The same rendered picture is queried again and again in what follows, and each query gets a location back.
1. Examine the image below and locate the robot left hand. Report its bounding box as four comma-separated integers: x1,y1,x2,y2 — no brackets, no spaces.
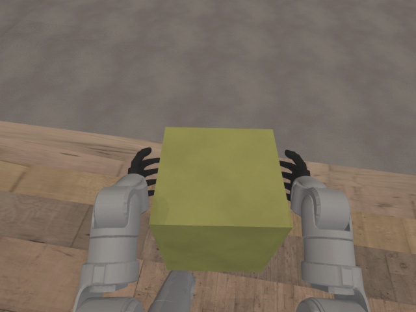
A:
128,148,160,196

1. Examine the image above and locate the robot left upper arm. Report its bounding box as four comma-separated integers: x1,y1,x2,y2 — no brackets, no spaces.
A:
76,296,144,312

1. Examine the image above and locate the left robot thigh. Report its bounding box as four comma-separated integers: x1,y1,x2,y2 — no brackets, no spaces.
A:
148,270,196,312

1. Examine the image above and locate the robot right hand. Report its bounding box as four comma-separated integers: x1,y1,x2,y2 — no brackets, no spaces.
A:
279,150,310,201

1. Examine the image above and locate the robot right upper arm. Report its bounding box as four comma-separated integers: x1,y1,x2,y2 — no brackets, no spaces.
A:
296,297,366,312

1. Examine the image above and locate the carton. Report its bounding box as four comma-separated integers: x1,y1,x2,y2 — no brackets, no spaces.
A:
149,127,293,272

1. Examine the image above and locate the robot left forearm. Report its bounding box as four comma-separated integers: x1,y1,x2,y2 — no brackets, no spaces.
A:
72,174,150,312

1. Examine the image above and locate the robot right forearm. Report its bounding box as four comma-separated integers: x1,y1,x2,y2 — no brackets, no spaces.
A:
291,176,371,312

